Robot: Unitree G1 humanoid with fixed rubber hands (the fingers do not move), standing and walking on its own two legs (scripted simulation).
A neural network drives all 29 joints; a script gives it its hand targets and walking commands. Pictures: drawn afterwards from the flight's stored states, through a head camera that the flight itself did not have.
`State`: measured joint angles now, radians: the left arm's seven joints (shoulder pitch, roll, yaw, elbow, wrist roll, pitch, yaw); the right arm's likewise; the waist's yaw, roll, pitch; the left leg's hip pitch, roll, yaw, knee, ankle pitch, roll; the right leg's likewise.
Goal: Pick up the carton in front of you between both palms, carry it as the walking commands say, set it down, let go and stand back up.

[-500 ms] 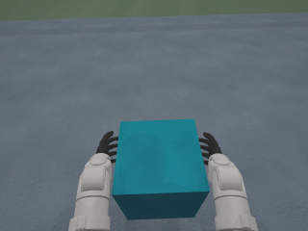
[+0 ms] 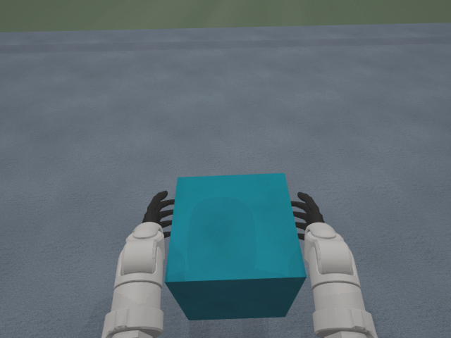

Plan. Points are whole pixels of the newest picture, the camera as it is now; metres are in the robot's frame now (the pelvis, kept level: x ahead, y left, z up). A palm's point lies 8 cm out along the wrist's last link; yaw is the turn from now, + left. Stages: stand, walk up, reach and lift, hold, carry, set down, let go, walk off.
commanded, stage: hold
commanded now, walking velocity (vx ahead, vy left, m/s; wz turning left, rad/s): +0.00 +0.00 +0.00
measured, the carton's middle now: (234, 250) +0.29 +0.00 -0.04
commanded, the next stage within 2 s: set down in 0.58 s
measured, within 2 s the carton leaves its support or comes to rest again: neither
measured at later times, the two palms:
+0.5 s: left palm (149, 223) +0.30 +0.16 +0.05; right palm (308, 218) +0.31 -0.14 +0.05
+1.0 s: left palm (160, 226) +0.34 +0.16 -0.02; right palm (295, 221) +0.36 -0.14 -0.03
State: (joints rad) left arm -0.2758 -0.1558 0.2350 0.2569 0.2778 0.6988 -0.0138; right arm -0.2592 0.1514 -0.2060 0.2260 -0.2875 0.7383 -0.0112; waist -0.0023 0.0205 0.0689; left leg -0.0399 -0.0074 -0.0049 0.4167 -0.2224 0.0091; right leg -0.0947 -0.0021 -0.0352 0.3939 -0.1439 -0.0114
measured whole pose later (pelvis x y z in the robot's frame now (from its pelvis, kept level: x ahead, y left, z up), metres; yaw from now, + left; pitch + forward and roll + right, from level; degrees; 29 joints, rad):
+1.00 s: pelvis +0.01 +0.00 -0.01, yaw +2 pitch +4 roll +0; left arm -0.52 -0.24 0.52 0.50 0.44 0.41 -0.02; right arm -0.52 0.16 -0.47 0.54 -0.43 0.41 0.07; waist 0.01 0.02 0.09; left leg -0.39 -0.05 -0.06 0.60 -0.29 0.01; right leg -0.44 0.03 0.04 0.60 -0.23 -0.01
